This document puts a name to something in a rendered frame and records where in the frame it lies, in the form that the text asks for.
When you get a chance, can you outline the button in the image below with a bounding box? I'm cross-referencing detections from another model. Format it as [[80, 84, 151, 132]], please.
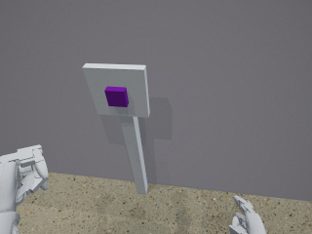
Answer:
[[104, 86, 129, 107]]

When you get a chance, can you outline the robot right hand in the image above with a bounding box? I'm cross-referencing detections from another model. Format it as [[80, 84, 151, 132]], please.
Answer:
[[229, 195, 267, 234]]

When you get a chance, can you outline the robot left hand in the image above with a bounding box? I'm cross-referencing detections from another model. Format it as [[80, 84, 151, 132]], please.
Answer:
[[0, 144, 49, 213]]

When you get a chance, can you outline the panel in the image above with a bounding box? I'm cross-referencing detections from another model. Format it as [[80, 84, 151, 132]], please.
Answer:
[[82, 63, 150, 195]]

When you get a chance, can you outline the left robot forearm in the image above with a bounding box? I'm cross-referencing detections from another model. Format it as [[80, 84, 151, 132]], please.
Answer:
[[0, 211, 20, 234]]

